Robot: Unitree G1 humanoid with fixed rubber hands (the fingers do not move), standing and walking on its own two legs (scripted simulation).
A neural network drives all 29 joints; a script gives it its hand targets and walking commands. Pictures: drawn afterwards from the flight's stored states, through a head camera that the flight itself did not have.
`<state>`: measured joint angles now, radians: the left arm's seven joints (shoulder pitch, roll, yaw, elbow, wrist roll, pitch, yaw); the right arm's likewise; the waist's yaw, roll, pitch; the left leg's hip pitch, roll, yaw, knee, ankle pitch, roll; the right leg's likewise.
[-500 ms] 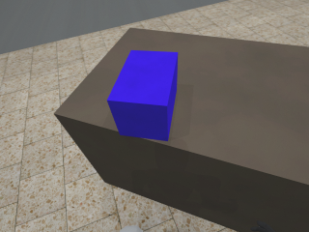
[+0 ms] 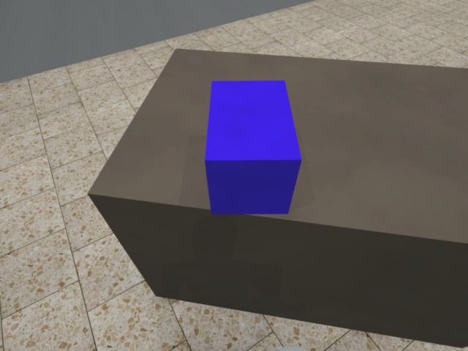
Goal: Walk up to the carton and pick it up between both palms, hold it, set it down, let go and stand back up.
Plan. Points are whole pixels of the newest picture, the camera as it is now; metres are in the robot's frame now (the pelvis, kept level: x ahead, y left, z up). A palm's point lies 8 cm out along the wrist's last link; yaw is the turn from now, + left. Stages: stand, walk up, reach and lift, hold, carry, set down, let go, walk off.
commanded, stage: walk up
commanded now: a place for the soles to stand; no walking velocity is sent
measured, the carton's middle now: (248, 145) +0.51 -0.04 +0.04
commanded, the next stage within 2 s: none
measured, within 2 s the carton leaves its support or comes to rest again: neither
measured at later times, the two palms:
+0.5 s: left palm out of the picture +0.13 +0.25 -0.10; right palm out of the picture +0.05 -0.27 -0.11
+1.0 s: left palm out of the picture +0.15 +0.24 -0.10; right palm out of the picture +0.02 -0.27 -0.11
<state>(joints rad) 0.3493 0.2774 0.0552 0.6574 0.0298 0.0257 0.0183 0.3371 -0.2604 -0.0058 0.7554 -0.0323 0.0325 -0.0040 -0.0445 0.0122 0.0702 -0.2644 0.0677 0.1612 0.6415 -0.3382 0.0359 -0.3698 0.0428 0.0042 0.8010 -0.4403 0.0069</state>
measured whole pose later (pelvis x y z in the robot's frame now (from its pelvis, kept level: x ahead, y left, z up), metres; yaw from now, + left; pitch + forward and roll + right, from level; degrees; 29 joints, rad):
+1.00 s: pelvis +0.02 +0.00 +0.00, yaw -12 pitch -1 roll +1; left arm 0.34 0.27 0.00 0.69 0.02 0.01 0.01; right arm 0.35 -0.31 0.00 0.69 -0.02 0.04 0.00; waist -0.01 0.02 0.03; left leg -0.20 0.04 0.22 0.60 -0.39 0.03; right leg -0.32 0.11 0.19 0.66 -0.31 -0.02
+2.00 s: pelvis +0.06 +0.01 +0.00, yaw -9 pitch -2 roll +0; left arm 0.18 0.29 0.00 0.74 0.01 0.06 -0.02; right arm 0.41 -0.29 -0.04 0.62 -0.01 0.01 -0.01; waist -0.02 0.00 0.06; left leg -0.33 -0.02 -0.10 0.64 -0.28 -0.03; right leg -0.26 -0.03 -0.07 0.64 -0.35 0.00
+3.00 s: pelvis +0.06 +0.00 +0.00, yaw +1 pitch -1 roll -1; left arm 0.27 0.33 0.00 0.71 0.01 0.06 -0.02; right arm 0.32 -0.27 -0.02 0.61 -0.01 0.02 -0.01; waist 0.02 -0.01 0.06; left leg -0.37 -0.06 -0.19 0.66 -0.27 -0.03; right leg -0.22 -0.05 -0.18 0.64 -0.39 -0.01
